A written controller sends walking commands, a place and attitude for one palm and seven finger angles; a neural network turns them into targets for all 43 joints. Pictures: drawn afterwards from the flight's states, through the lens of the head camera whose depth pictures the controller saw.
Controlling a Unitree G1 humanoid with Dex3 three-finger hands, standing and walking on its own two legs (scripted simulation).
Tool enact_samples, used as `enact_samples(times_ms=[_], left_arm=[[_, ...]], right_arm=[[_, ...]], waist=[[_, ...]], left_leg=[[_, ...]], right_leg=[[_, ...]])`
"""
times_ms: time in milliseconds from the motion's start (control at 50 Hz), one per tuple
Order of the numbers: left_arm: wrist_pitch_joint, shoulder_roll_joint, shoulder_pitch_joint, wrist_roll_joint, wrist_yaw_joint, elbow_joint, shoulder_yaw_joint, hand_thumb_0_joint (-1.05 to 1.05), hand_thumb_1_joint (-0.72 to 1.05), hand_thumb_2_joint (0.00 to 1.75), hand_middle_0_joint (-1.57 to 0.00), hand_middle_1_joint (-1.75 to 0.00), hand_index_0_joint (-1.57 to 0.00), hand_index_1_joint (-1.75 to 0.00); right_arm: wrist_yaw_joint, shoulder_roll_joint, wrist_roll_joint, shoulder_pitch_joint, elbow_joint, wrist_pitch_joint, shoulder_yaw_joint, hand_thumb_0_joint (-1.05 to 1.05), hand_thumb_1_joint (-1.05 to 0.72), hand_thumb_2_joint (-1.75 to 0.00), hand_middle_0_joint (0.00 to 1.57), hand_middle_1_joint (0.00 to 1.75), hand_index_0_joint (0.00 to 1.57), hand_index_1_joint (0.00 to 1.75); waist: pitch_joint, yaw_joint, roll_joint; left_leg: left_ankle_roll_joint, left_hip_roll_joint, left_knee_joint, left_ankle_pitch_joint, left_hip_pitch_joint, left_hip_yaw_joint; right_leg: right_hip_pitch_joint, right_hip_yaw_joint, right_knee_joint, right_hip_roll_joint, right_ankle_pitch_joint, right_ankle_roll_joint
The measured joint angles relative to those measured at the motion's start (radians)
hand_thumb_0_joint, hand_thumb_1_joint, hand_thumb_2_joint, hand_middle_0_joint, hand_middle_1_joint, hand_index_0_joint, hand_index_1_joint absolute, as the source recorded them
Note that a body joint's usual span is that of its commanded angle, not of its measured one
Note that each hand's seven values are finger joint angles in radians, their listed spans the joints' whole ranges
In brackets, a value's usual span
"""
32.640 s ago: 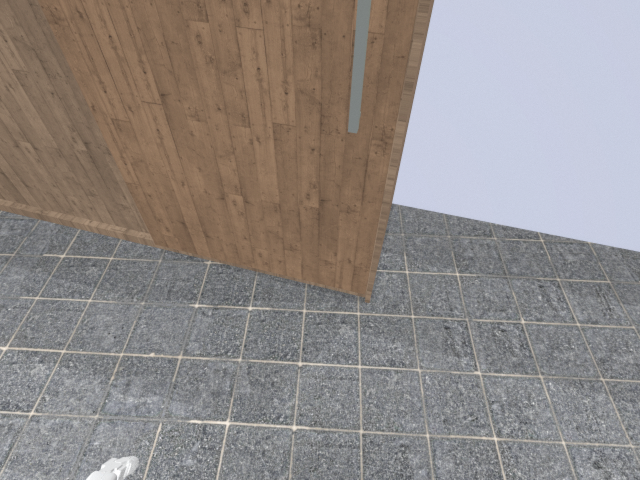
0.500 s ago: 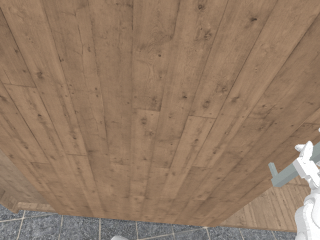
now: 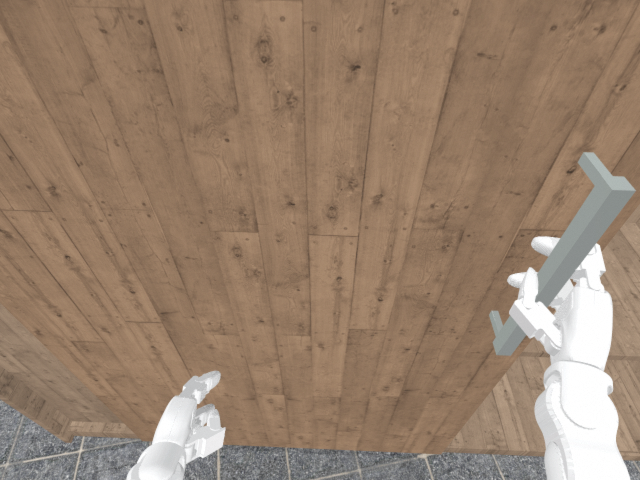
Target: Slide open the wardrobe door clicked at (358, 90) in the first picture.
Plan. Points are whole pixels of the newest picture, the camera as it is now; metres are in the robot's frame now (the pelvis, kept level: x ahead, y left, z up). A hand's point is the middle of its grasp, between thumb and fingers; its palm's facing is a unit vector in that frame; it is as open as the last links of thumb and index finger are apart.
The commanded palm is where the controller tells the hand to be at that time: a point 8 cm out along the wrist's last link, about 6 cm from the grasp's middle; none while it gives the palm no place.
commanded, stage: stop walking and hold the door there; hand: right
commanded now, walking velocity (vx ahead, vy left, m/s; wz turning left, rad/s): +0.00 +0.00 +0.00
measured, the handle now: (539, 271) +0.32 -0.26 +0.12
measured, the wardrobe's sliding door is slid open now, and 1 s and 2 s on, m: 0.60 0.60 0.60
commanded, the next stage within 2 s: loosen the grip on the handle in 0.06 s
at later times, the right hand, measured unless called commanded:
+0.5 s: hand (519, 302) +0.29 -0.23 +0.11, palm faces +0.51 +0.84 -0.15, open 11.6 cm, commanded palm +0.22 -0.26 +0.10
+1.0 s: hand (528, 320) +0.27 -0.24 +0.10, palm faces +0.48 +0.87 -0.15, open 14.8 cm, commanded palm +0.22 -0.28 +0.10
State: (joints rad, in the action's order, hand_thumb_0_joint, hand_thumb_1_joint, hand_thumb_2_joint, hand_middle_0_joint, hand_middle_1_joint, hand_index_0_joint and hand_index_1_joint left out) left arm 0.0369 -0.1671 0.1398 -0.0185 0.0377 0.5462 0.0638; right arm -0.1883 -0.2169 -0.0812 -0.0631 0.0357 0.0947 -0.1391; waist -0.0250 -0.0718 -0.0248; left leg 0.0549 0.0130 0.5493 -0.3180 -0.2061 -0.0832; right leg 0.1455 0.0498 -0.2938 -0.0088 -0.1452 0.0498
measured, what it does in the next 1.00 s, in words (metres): steps on the spot: left foot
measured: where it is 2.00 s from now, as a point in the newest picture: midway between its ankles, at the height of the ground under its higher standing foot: outside the picture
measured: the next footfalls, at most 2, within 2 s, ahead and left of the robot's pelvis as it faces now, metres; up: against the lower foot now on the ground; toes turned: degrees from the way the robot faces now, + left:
left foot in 0.06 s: +0.01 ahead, +0.14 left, +0.00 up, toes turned +0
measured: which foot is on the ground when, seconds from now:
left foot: up 0.00-0.04, down 0.06-1.00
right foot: down 0.00-1.00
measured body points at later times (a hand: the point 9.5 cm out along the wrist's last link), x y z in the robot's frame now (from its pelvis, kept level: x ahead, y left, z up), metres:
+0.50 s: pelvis -0.02 +0.07 -0.03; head -0.01 +0.07 +0.42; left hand +0.13 +0.33 -0.12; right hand +0.25 -0.27 +0.12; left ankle -0.03 +0.14 -0.75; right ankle +0.01 -0.07 -0.75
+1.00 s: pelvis +0.02 +0.05 -0.03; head +0.04 +0.06 +0.42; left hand +0.21 +0.27 -0.13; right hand +0.24 -0.28 +0.11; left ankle -0.03 +0.14 -0.75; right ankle +0.01 -0.07 -0.75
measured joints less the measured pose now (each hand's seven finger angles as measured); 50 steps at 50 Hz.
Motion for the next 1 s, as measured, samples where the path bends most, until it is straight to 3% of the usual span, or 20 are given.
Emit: enact_samples(times_ms=[40,100,180,200,260,400,480,560,660,840,1000], left_arm=[[0.002,0.003,0.009,0.003,0.002,0.012,0.006,0.0,0.9,0.9,-0.2,-0.3,-0.2,-0.3],[-0.002,-0.009,0.006,0.005,0.008,0.06,0.001,0.01,0.9,0.9,-0.2,-0.3,-0.2,-0.3],[-0.012,-0.024,0.043,-0.022,0.033,0.083,-0.008,0.01,0.91,0.9,-0.2,-0.3,-0.2,-0.3],[-0.038,-0.018,0.053,-0.009,0.04,0.089,-0.015,0.01,0.91,0.9,-0.2,-0.3,-0.2,-0.3],[-0.1,-0.001,0.072,0.012,0.027,0.145,-0.03,0.01,0.91,0.9,-0.2,-0.3,-0.2,-0.3],[-0.162,-0.056,0.085,0.03,-0.003,0.169,-0.045,0.01,0.9,0.9,-0.2,-0.3,-0.2,-0.3],[-0.175,-0.1,0.088,0.02,0.01,0.176,-0.066,0.01,0.91,0.9,-0.2,-0.3,-0.2,-0.3],[-0.163,-0.126,0.087,0.009,0.021,0.192,-0.092,0.01,0.91,0.9,-0.2,-0.3,-0.2,-0.3],[-0.147,-0.131,0.077,0.0,0.032,0.201,-0.104,0.01,0.91,0.9,-0.19,-0.3,-0.2,-0.3],[-0.169,-0.081,0.056,-0.001,0.04,0.146,-0.079,0.01,0.91,0.9,-0.2,-0.3,-0.2,-0.3],[-0.168,-0.047,0.034,0.007,0.043,0.133,-0.058,0.01,0.91,0.9,-0.2,-0.3,-0.2,-0.3]], right_arm=[[0.001,-0.015,-0.001,0.011,-0.006,0.006,-0.01,-0.06,-0.78,-0.84,0.42,1.4,0.14,1.36],[-0.004,-0.005,-0.008,0.019,-0.03,0.021,-0.033,-0.07,-0.76,-0.85,0.44,1.4,0.16,1.35],[0.01,-0.022,-0.006,0.038,-0.061,0.028,-0.056,-0.08,-0.74,-0.85,0.45,1.4,0.18,1.35],[0.041,-0.047,0.018,0.077,-0.093,0.037,-0.071,-0.08,-0.7,-0.85,0.45,1.4,0.19,1.36],[0.089,-0.061,-0.026,0.185,-0.168,0.011,-0.125,-0.08,-0.61,-0.82,0.45,1.4,0.26,1.37],[0.042,-0.091,-0.018,0.148,-0.171,0.001,-0.224,-0.03,-0.26,-0.61,0.46,1.4,0.36,1.39],[0.063,-0.128,-0.047,0.131,-0.193,0.003,-0.245,-0.01,0.07,-0.44,0.45,1.39,0.33,1.35],[0.098,-0.137,-0.077,0.112,-0.201,0.026,-0.261,-0.01,0.31,-0.32,0.42,1.35,0.32,1.31],[0.126,-0.129,-0.092,0.087,-0.161,0.023,-0.264,-0.01,0.46,-0.24,0.37,1.28,0.3,1.26],[0.171,-0.096,-0.129,-0.049,-0.011,0.007,-0.259,-0.01,0.54,-0.2,0.28,1.18,0.26,1.18],[0.159,-0.08,-0.12,-0.067,0.014,0.017,-0.25,-0.02,0.55,-0.2,0.27,1.16,0.24,1.14]], waist=[[-0.004,0.002,0.024],[0.002,0.003,0.003],[0.017,0.001,-0.012],[0.039,-0.007,-0.003],[0.044,-0.005,0.038],[0.009,0.049,0.043],[-0.006,0.059,0.025],[-0.023,0.053,0.013],[-0.028,0.036,0.014],[-0.035,0.013,0.02],[-0.043,0.005,0.02]], left_leg=[[0.023,0.016,-0.123,0.065,0.046,0.045],[-0.037,0.019,-0.153,0.065,0.05,0.082],[-0.065,0.011,-0.134,0.064,0.041,0.082],[-0.057,0.01,-0.112,0.055,0.037,0.081],[-0.041,0.004,-0.068,0.039,0.005,0.065],[-0.002,-0.046,0.018,0.006,-0.063,0.055],[0.009,-0.062,0.056,-0.02,-0.089,0.042],[0.011,-0.069,0.08,-0.044,-0.106,0.031],[0.016,-0.059,0.116,-0.082,-0.12,0.027],[-0.006,-0.039,0.131,-0.101,-0.126,0.043],[-0.012,-0.032,0.134,-0.104,-0.143,0.049]], right_leg=[[0.035,0.009,-0.045,-0.031,-0.02,-0.004],[0.065,0.017,-0.094,-0.036,-0.046,-0.014],[0.066,0.016,-0.099,-0.028,-0.043,-0.008],[0.063,0.015,-0.105,-0.027,-0.044,-0.011],[0.09,-0.001,-0.124,-0.021,-0.036,-0.026],[0.169,-0.012,-0.241,0.031,-0.089,-0.06],[0.203,-0.026,-0.294,0.047,-0.119,-0.066],[0.229,-0.042,-0.331,0.051,-0.148,-0.067],[0.242,-0.047,-0.355,0.041,-0.173,-0.076],[0.234,-0.031,-0.347,0.022,-0.192,-0.069],[0.262,-0.026,-0.374,0.016,-0.203,-0.056]])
